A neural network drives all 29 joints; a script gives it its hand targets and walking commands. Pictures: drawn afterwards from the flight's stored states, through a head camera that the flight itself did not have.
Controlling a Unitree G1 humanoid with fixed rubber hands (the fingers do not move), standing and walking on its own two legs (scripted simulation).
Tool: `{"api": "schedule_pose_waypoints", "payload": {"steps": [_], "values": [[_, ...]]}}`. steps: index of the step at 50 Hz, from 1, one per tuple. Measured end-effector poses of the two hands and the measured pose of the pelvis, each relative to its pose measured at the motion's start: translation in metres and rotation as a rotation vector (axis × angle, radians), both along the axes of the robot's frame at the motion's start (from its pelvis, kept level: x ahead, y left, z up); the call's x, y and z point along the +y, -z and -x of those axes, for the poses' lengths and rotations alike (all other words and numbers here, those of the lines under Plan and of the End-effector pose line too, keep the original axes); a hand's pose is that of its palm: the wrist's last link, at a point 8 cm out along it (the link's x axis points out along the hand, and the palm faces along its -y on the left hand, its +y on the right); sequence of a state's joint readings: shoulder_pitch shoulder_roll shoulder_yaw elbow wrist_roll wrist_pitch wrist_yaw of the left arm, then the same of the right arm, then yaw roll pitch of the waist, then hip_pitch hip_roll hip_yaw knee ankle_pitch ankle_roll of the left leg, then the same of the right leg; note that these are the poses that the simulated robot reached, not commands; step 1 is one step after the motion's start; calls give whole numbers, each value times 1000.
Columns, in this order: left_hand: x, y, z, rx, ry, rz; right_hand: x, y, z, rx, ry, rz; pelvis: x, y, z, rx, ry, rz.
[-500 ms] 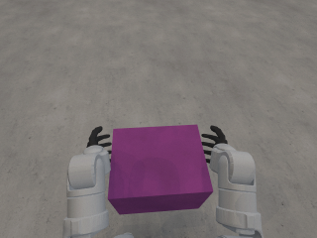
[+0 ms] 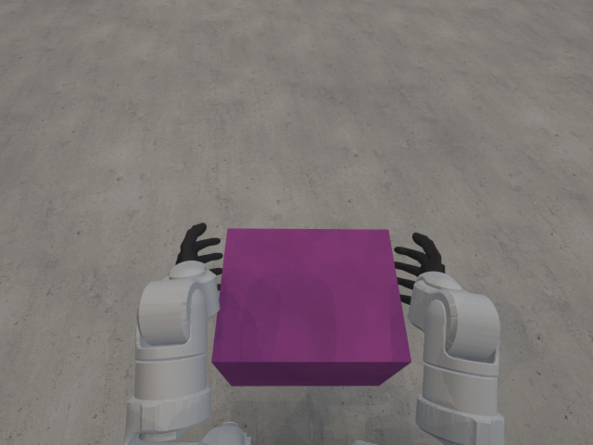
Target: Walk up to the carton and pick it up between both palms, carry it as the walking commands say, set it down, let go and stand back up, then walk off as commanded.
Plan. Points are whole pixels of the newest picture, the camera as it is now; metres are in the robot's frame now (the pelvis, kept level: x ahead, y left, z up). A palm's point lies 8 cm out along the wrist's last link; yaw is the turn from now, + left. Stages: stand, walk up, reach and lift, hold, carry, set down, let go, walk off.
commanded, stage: carry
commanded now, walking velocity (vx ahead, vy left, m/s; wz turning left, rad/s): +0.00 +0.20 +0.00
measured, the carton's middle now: (306, 310) +0.30 -0.02 -0.01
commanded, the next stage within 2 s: none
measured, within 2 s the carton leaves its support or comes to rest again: neither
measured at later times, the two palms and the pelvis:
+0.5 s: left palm (67, 378) +0.19 +0.25 +0.06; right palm (336, 355) +0.21 -0.04 +0.07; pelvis -0.08 +0.09 -0.01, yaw -1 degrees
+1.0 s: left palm out of the picture +0.13 +0.33 +0.06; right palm (262, 424) +0.14 +0.04 +0.08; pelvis -0.16 +0.18 -0.01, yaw +0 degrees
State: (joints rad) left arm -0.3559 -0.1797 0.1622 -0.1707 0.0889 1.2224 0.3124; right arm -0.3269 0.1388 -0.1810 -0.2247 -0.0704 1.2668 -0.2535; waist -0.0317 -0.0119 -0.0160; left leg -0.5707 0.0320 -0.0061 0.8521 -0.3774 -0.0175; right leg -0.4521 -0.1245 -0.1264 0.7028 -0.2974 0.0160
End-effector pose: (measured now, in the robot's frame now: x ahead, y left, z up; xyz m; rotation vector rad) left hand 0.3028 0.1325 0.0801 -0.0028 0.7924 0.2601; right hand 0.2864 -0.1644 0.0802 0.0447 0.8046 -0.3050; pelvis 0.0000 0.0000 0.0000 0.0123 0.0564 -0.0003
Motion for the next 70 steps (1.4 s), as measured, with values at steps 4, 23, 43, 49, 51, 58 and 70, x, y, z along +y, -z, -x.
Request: {"api": "schedule_pose_waypoints", "payload": {"steps": [4,23,43,49,51,58,70], "values": [[22,-2,-1,-57,6,22,22,-9,0,-57,12,13,25,6,9,3,-7,-25],[121,26,104,11,-112,42,121,11,69,9,-107,37,85,16,77,-72,15,31],[152,-11,131,-42,-1,-14,152,-10,127,-50,-15,0,154,3,137,8,-22,-17],[196,12,165,2,-64,27,196,0,143,-6,-36,4,173,5,157,-1,3,-20],[208,18,181,19,-93,29,208,6,150,10,-69,5,177,7,166,-17,-6,-6],[240,18,221,20,-143,6,240,17,180,12,-134,-6,201,12,196,-42,-36,6],[251,11,262,13,-98,-24,251,14,229,1,-112,-12,224,11,239,-35,-1,13]]}}
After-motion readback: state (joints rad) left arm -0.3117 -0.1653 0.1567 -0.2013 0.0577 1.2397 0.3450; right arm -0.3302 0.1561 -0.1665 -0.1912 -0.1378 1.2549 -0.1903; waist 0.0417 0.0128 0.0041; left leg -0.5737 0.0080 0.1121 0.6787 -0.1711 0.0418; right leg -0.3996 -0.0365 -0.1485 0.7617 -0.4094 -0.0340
